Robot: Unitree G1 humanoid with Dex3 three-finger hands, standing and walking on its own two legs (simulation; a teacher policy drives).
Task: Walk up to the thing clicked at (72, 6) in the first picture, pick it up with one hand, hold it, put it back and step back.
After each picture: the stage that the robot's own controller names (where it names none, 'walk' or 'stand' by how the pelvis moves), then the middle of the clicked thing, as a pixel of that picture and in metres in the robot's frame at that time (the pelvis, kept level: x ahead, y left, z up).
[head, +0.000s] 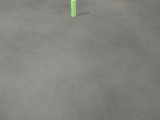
stand; (73, 7) +2.13 +0.02 -0.65
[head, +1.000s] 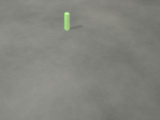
walk; (66, 21) +2.00 +0.10 -0.65
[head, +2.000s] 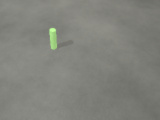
walk; (53, 39) +1.39 +0.20 -0.65
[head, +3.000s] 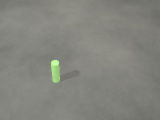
walk; (55, 71) +0.93 +0.17 -0.65
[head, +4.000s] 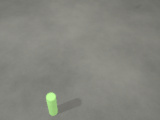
walk; (52, 104) +0.60 +0.19 -0.64
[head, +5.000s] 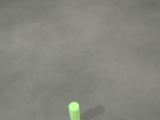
stand; (74, 114) +0.51 +0.08 -0.60
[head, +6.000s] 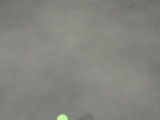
stand; out of the picture +0.44 +0.13 -0.64
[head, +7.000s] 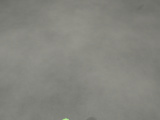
stand; out of the picture +0.41 +0.11 -0.65
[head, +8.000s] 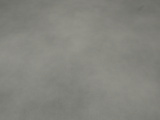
stand; out of the picture +0.39 +0.11 -0.66
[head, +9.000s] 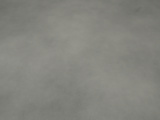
stand; out of the picture +0.39 +0.12 -0.66
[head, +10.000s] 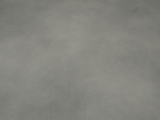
stand; out of the picture +0.38 +0.13 -0.66
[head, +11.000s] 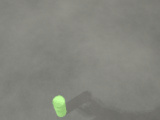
go down; (60, 107) +0.41 +0.12 -0.54
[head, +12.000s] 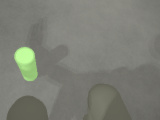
go down; (28, 66) +0.47 +0.16 -0.26
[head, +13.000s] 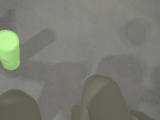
close in; (9, 53) +0.47 +0.18 -0.22
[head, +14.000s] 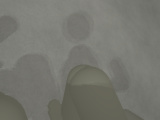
close; out of the picture +0.46 +0.21 -0.17
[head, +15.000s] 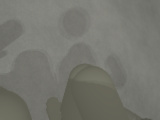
lift; out of the picture +0.42 +0.20 -0.17
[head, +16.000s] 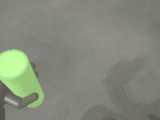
lift; (25, 84) +0.34 +0.17 +0.04
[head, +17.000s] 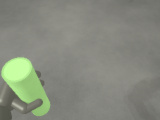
hold; (31, 91) +0.32 +0.16 +0.06
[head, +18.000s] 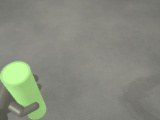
hold; (28, 95) +0.31 +0.18 +0.04
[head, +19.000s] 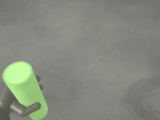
crouch; (30, 95) +0.31 +0.17 +0.04
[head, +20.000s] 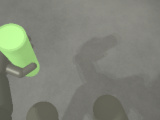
crouch; (22, 56) +0.43 +0.17 -0.03
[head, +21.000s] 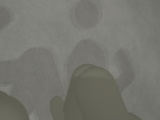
lower; out of the picture +0.45 +0.25 -0.18
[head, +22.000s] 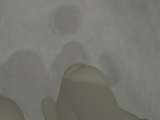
lower; out of the picture +0.46 +0.25 -0.18
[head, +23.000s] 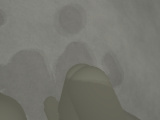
lower; out of the picture +0.45 +0.25 -0.18
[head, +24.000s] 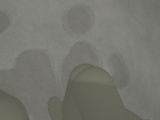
lower; out of the picture +0.44 +0.25 -0.17
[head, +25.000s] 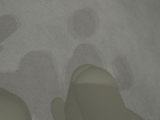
loosen; out of the picture +0.44 +0.24 -0.17
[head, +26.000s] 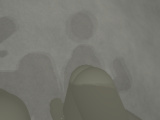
withdraw; out of the picture +0.44 +0.24 -0.17
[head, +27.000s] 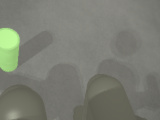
stand; (7, 53) +0.45 +0.21 -0.20
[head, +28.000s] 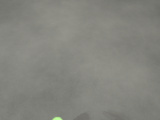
stand; out of the picture +0.39 +0.13 -0.57
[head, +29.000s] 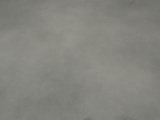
stand; out of the picture +0.39 +0.14 -0.60
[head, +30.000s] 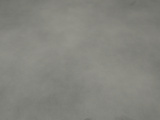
stand; out of the picture +0.39 +0.13 -0.60
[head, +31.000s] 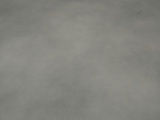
stand; out of the picture +0.42 +0.12 -0.65
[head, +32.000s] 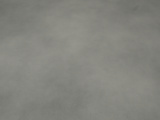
stand; out of the picture +0.39 +0.14 -0.66
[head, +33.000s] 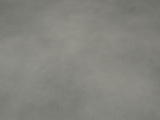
stand; out of the picture +0.38 +0.15 -0.66
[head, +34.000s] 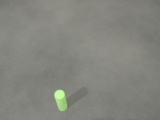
walk; (61, 101) +0.51 +0.14 -0.63
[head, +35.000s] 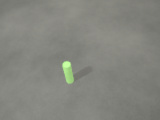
walk; (68, 73) +0.83 +0.17 -0.64
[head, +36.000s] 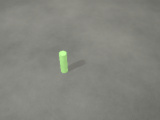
stand; (63, 62) +1.04 +0.13 -0.64
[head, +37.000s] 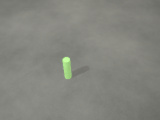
stand; (67, 68) +1.00 +0.14 -0.66
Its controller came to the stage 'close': yes
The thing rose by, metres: 0.68
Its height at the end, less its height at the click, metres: +0.00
